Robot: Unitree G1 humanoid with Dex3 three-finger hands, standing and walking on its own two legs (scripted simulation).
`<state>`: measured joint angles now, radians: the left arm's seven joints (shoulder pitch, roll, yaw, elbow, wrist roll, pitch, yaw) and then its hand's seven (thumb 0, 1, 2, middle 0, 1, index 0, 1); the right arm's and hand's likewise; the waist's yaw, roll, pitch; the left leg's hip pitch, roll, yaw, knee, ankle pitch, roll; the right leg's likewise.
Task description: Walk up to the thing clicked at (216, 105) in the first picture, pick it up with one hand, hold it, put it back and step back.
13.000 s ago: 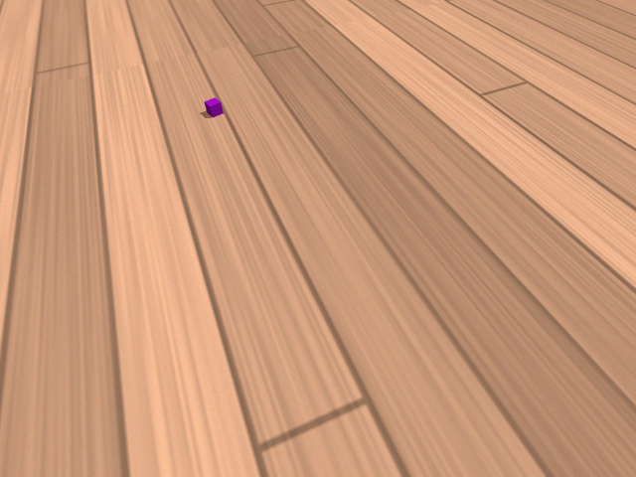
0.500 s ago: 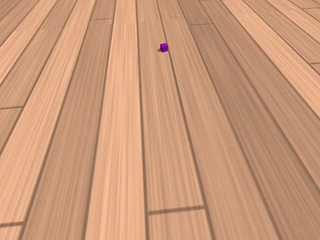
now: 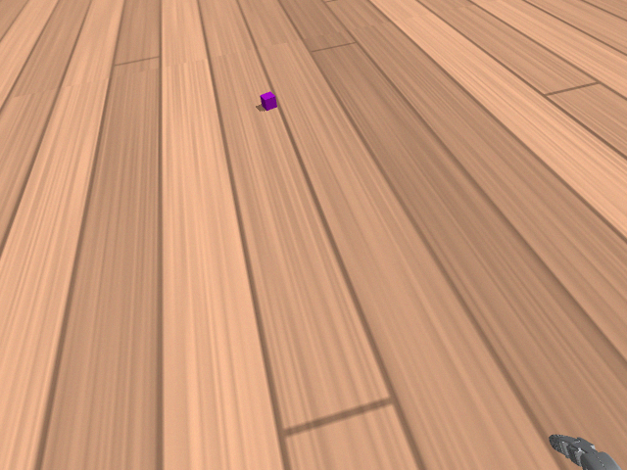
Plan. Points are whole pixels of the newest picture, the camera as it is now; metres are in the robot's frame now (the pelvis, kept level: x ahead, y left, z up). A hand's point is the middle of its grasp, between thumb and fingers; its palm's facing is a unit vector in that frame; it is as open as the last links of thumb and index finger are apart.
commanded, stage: walk up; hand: left
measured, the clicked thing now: (268, 101) +2.23 +0.31 -0.74
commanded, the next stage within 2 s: none
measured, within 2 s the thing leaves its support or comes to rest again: neither
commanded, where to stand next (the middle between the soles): +1.93 +0.63 m, yaw -80 degrees
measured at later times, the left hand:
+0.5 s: hand (172, 389) +0.29 +0.27 -0.13, palm faces -0.28 -0.85 -0.45, open 7.4 cm
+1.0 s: hand (243, 150) +0.88 +0.20 -0.11, palm faces -0.59 -0.61 -0.53, open 7.4 cm
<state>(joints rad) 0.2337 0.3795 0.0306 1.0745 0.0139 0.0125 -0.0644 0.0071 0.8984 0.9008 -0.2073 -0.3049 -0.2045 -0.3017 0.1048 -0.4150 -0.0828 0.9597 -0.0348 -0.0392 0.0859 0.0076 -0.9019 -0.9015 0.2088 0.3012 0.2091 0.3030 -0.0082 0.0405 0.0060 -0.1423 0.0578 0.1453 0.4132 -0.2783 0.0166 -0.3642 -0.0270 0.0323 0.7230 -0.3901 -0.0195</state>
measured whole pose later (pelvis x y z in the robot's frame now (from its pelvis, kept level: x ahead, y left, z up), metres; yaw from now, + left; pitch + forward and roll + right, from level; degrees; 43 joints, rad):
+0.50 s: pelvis +0.24 -0.02 -0.01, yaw -21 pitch -1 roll -1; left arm 0.45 0.38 0.02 1.00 -0.01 -0.10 0.00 0.01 0.89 0.90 -0.21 -0.31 -0.21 -0.30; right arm 0.06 -0.49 -0.06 0.77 -0.06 0.02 0.20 0.01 -0.90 -0.90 0.21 0.30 0.21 0.30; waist 0.06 0.12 0.02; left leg -0.73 0.13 -0.08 0.90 -0.11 -0.05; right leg -0.05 -0.08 0.09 0.40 -0.35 0.03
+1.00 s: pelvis +0.59 +0.05 -0.01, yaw -37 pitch +0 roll +1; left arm 0.21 0.49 0.06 0.90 -0.02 -0.02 0.00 0.00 0.90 0.90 -0.20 -0.30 -0.20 -0.30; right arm 0.37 -0.47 -0.14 0.78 -0.05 0.03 0.10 0.01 -0.90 -0.90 0.20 0.30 0.20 0.30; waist -0.16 0.04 0.02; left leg -0.05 -0.08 0.28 0.41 -0.38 0.10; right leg -0.58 -0.07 -0.13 0.78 -0.17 -0.02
